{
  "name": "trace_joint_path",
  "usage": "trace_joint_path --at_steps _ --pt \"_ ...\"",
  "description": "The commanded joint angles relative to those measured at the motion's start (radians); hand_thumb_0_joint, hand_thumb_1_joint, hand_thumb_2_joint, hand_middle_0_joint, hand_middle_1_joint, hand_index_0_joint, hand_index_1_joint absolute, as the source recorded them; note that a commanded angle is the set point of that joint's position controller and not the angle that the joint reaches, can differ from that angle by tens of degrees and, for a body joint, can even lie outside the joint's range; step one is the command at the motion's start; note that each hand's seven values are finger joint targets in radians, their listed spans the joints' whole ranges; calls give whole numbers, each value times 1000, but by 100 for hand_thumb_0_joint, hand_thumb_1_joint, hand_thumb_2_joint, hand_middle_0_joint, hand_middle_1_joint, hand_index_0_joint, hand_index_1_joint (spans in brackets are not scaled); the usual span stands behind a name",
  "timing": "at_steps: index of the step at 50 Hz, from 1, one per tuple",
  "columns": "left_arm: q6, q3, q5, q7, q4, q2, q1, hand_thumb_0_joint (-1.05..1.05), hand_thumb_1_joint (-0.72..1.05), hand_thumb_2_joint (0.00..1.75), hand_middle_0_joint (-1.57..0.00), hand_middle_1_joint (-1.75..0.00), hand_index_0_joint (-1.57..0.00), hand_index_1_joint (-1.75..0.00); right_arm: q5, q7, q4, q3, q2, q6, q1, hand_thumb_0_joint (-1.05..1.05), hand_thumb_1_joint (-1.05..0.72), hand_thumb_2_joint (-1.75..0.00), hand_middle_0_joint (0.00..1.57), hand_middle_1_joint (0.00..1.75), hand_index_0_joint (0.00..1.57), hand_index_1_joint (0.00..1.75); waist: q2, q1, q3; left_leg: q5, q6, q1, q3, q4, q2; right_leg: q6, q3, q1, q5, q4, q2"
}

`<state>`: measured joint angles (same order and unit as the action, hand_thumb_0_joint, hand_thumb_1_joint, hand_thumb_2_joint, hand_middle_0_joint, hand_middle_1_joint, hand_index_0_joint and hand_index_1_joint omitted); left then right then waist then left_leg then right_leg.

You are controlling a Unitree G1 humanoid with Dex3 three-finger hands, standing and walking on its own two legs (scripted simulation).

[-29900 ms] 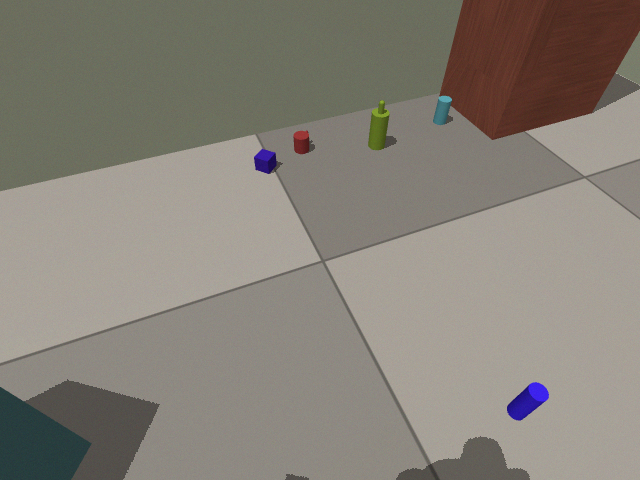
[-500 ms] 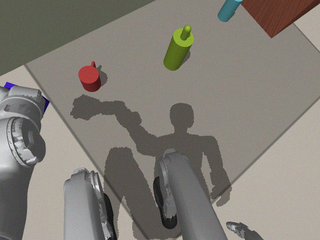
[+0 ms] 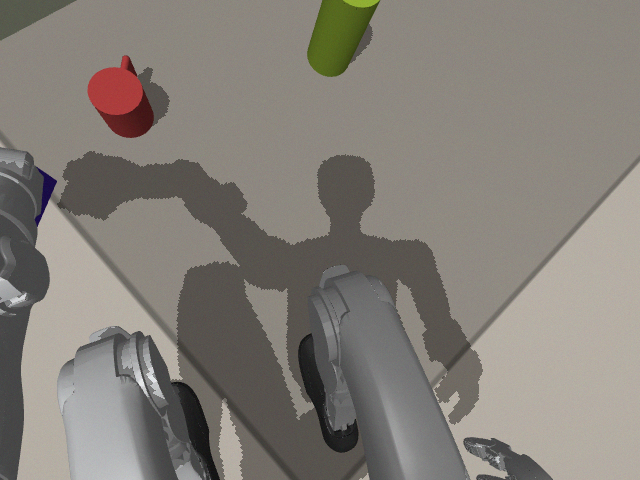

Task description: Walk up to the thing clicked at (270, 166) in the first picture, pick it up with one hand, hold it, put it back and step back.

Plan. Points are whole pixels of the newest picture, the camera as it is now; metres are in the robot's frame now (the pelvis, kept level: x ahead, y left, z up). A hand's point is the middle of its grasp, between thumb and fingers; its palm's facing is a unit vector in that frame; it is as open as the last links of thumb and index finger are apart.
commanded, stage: crouch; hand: left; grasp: from above
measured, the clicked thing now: out of the picture +0.51 +0.28 -0.18
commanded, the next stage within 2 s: lower in 0.68 s
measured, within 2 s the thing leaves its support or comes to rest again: neither
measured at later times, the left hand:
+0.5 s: hand out of the picture +0.49 +0.29 -0.18, palm faces -0.04 -0.46 -0.89, open 10.1 cm
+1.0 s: hand (3, 218) +0.48 +0.29 -0.21, palm faces -0.08 -0.45 -0.89, open 10.1 cm
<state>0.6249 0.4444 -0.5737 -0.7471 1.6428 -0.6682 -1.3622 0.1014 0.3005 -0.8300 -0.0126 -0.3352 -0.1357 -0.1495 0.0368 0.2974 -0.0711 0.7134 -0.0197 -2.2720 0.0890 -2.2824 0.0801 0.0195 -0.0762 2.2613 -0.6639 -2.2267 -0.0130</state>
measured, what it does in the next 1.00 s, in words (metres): stands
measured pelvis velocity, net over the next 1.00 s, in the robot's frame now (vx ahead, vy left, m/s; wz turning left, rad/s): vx -0.01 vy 0.01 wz -0.08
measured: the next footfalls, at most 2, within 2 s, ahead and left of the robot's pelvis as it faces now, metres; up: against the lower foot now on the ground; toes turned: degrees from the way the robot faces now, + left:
none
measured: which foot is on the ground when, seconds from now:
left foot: down 0.00-1.00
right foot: down 0.00-1.00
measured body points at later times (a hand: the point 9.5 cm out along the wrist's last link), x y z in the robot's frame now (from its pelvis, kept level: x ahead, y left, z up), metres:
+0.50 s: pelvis +0.00 +0.01 -0.02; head +0.28 +0.05 +0.33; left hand +0.50 +0.31 -0.13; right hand -0.03 -0.27 -0.11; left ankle +0.07 +0.14 -0.33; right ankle +0.09 -0.11 -0.33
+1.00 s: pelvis -0.01 +0.01 -0.03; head +0.29 +0.05 +0.31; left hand +0.49 +0.31 -0.16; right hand -0.03 -0.26 -0.12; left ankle +0.07 +0.14 -0.33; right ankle +0.09 -0.11 -0.33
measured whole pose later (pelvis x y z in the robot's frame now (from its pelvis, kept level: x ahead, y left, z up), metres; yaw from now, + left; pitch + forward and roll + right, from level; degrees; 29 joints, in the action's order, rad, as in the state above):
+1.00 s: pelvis -0.01 +0.01 -0.03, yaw -4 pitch +35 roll -9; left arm 0.57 0.42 -0.62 -0.74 1.74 -0.86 -1.41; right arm 0.15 0.40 -0.78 -0.14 -0.36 -0.17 -0.13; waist -0.02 0.36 0.10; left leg 0.71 -0.01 -2.34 0.17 -2.41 0.07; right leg 0.00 -0.14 2.28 -0.64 -2.29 -0.02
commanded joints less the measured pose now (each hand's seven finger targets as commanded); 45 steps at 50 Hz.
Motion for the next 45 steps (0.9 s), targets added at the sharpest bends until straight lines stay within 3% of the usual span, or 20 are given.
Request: trace_joint_path --at_steps 1,5,7,9,10,11,14,17,20,25,29,34,40,45 --pt "-9 -48 -37 -55 -118 -259 -431 0 59 76 -108 -47 -103 -53 3 12 -17 65 -245 0 -277 0 -90 -90 20 30 20 30 268 23 -829 -260 19 482 -70 169 -31 -34 -34 -533 320 247 -31" --pt "-8 -43 -30 -51 -107 -284 -452 0 66 76 -112 -49 -107 -55 2 14 -22 52 -254 -1 -292 0 -90 -90 20 30 20 30 269 36 -798 -269 19 471 -58 149 -31 -34 -40 -505 329 231 -33" --pt "-7 -60 -35 -42 -49 -263 -408 0 66 78 -111 -53 -107 -58 11 20 -33 42 -256 -1 -291 0 -91 -90 20 30 20 30 225 59 -719 -253 25 423 -49 140 -31 -38 -52 -490 314 220 -36" --pt "-14 -62 -35 -34 -54 -279 -416 0 67 83 -112 -56 -108 -61 7 20 -28 30 -251 1 -295 0 -90 -90 20 30 20 30 228 55 -728 -261 23 419 -47 131 -28 -40 -46 -510 324 218 -42" --pt "-12 -66 -36 -26 -51 -290 -416 0 67 79 -110 -58 -107 -62 17 22 -31 28 -257 -3 -292 0 -91 -90 20 30 20 30 213 69 -704 -254 31 406 -45 123 -35 -43 -52 -506 324 216 -35" --pt "-15 -62 -39 -27 -82 -313 -436 0 68 79 -112 -57 -108 -61 14 20 -33 30 -266 -7 -284 0 -91 -90 20 30 20 30 241 56 -714 -246 30 412 -42 126 -34 -41 -52 -494 310 217 -35" --pt "-21 -70 -59 -21 -106 -337 -443 0 67 75 -110 -58 -107 -61 19 27 -27 19 -269 -7 -272 0 -91 -90 20 30 20 30 279 61 -709 -242 29 424 -36 122 -33 -36 -63 -481 297 209 -33" --pt "-32 -61 -86 -20 -129 -368 -452 0 70 75 -113 -56 -109 -59 23 35 -12 20 -280 -9 -259 0 -91 -90 20 30 20 30 353 48 -734 -255 21 494 -21 127 -26 -20 -83 -437 290 187 -33" --pt "-37 -64 -104 -20 -129 -360 -446 0 72 84 -115 -60 -112 -65 32 49 -16 17 -283 -7 -268 0 -92 -91 20 30 20 30 381 55 -740 -274 16 512 -12 128 -24 -15 -93 -450 315 165 -30" --pt "-36 -63 -102 -27 -126 -340 -437 0 75 82 -116 -59 -112 -63 38 66 -15 12 -290 -13 -274 0 -91 -90 20 30 20 30 410 70 -680 -251 9 540 13 136 -19 -7 -111 -370 285 155 -24" --pt "-38 -45 -87 -40 -106 -350 -419 0 76 85 -117 -57 -113 -62 39 78 -16 6 -296 -15 -281 0 -91 -90 20 30 20 30 383 71 -664 -272 14 493 10 126 -19 -15 -108 -406 310 157 -27" --pt "-34 -61 -74 -29 -81 -358 -387 0 74 82 -115 -59 -111 -63 45 89 -15 -9 -301 -21 -279 0 -91 -90 20 30 20 30 329 85 -635 -273 26 455 -3 99 -26 -25 -107 -441 325 165 -33" --pt "-46 -51 -86 -33 -109 -417 -398 0 69 79 -112 -55 -108 -60 44 99 -14 -28 -296 -23 -265 0 -91 -90 20 30 20 30 329 73 -660 -254 35 400 -15 89 -29 -30 -96 -502 319 177 -39" --pt "-59 -73 -93 -24 -54 -397 -371 0 66 78 -110 -55 -106 -60 43 101 2 -49 -305 -25 -276 0 -91 -90 20 30 20 30 321 102 -627 -238 28 420 12 91 -21 -20 -109 -458 291 168 -46"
